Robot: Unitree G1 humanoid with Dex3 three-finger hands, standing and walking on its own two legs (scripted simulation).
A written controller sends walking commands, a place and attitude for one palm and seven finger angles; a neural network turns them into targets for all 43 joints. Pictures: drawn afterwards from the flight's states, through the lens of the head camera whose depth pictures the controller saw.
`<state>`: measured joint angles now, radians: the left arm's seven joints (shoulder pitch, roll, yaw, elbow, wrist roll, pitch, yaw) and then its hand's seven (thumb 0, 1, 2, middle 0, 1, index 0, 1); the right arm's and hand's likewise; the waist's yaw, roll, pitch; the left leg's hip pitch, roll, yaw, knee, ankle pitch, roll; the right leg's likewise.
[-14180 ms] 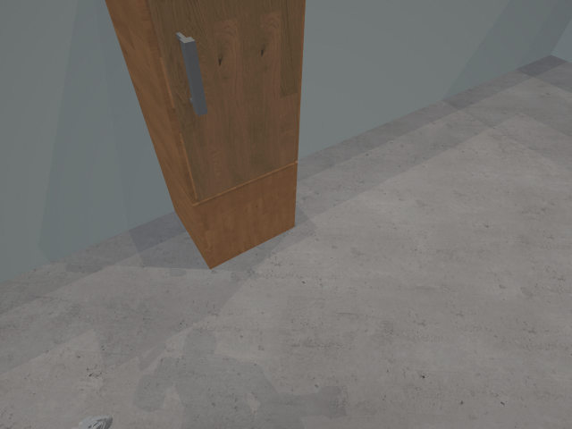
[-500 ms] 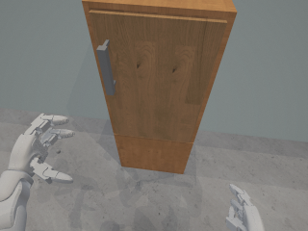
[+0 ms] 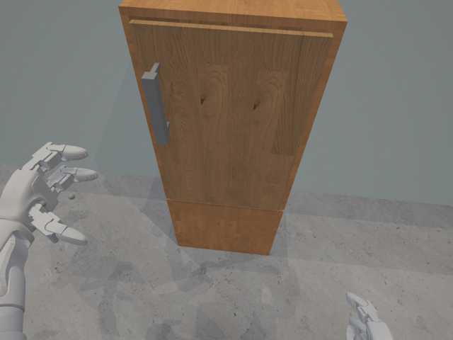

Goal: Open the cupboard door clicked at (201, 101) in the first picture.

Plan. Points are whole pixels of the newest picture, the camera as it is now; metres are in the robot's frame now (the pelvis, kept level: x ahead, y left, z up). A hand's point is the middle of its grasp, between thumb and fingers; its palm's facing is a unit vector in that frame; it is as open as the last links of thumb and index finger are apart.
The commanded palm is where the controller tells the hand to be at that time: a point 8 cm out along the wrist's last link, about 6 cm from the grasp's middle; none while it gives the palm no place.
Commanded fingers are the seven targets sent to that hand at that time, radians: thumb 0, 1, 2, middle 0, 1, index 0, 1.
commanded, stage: raise the hand with hooked fingers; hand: left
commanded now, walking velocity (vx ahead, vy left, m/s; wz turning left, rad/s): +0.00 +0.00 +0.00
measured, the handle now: (159, 105) +0.57 +0.21 +0.09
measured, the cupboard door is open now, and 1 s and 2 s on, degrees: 0 0 0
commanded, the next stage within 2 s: move the hooked fingers beside the handle in 0.26 s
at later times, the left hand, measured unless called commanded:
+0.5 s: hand (78, 197) +0.29 +0.26 +0.12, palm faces +0.05 -1.00 -0.04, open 14.0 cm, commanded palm +0.28 +0.31 +0.12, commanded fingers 0.00 -0.50 0.30 -0.30 -1.20 -0.30 -1.20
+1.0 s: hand (98, 155) +0.39 +0.27 +0.11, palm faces +0.03 -1.00 -0.01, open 14.0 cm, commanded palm +0.37 +0.32 +0.11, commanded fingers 0.00 -0.50 0.30 -0.30 -1.20 -0.30 -1.20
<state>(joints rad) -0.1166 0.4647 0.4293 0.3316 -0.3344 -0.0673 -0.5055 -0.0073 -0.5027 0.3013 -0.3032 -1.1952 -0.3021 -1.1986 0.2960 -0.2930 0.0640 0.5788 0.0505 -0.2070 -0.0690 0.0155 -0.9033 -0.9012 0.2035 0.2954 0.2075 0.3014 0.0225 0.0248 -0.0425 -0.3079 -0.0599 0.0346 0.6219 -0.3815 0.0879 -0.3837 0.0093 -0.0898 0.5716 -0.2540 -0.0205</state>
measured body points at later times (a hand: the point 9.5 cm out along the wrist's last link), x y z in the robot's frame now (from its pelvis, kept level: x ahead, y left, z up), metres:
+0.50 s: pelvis -0.01 -0.02 +0.00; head +0.01 -0.03 +0.45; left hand +0.28 +0.32 +0.12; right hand +0.16 -0.26 -0.08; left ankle -0.04 +0.05 -0.73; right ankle +0.02 -0.11 -0.73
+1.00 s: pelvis -0.01 -0.03 -0.01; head +0.05 -0.02 +0.43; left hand +0.38 +0.33 +0.12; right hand +0.06 -0.31 -0.11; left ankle -0.04 +0.05 -0.73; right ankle +0.02 -0.11 -0.73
